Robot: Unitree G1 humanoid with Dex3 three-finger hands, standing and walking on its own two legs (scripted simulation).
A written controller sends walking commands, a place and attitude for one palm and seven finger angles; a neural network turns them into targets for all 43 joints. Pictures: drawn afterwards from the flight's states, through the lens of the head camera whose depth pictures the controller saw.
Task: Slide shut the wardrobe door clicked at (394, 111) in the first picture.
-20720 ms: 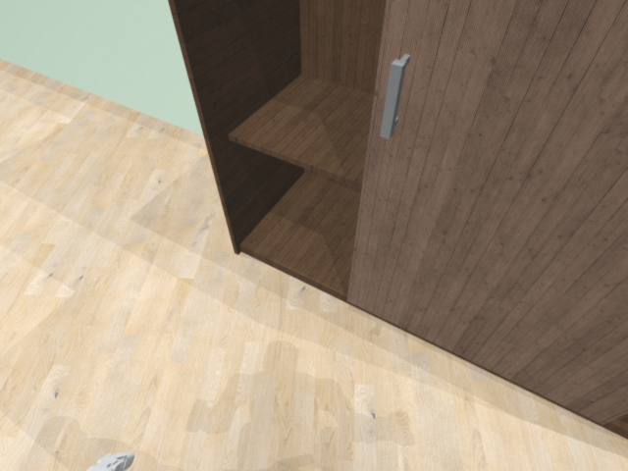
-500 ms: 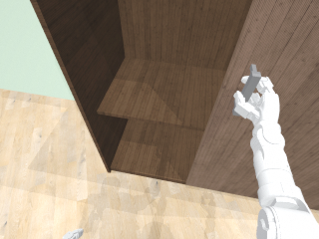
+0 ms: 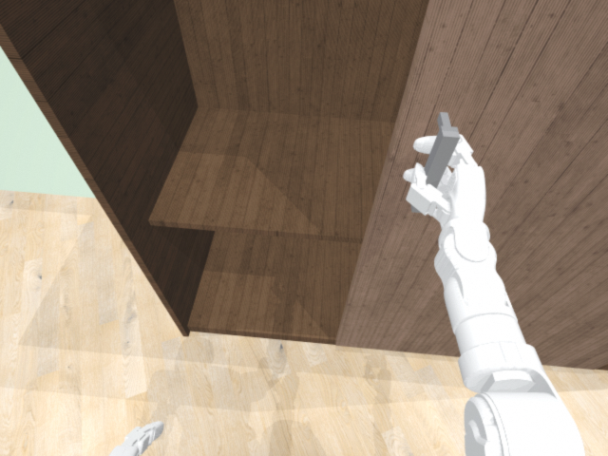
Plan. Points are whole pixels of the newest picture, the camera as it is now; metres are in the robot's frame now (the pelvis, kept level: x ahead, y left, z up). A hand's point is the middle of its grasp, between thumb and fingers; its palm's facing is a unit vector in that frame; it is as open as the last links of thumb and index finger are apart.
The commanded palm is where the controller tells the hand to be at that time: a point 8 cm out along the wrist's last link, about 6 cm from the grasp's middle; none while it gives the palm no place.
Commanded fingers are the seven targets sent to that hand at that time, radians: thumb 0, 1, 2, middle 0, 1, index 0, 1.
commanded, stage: tug the door sideways, standing still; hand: right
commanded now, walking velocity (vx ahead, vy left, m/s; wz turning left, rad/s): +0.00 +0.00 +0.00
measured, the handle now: (430, 164) +0.49 -0.12 +0.12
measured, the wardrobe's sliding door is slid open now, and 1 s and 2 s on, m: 0.49 0.46 0.11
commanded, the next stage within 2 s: step sideways, sliding the door along in 0.16 s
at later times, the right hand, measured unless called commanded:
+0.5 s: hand (400, 188) +0.44 -0.08 +0.12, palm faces -0.01 +0.99 -0.13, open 5.8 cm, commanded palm +0.43 -0.11 +0.12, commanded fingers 0.00 -0.90 -0.90 0.45 1.40 0.45 1.40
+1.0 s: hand (387, 185) +0.45 -0.06 +0.12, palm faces +0.12 +0.99 -0.10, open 6.0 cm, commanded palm +0.42 -0.04 +0.12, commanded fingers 0.00 -0.90 -0.90 0.45 1.40 0.45 1.40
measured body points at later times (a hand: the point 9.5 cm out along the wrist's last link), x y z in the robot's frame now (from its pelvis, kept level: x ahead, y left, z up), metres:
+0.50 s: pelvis -0.02 +0.00 +0.00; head +0.03 +0.02 +0.44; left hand +0.05 +0.26 -0.14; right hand +0.44 -0.13 +0.13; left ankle -0.04 +0.11 -0.72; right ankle -0.01 -0.11 -0.72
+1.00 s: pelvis +0.00 +0.09 +0.00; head +0.10 +0.08 +0.44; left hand +0.18 +0.32 -0.12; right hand +0.43 -0.11 +0.12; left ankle +0.06 +0.24 -0.66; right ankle +0.00 -0.07 -0.72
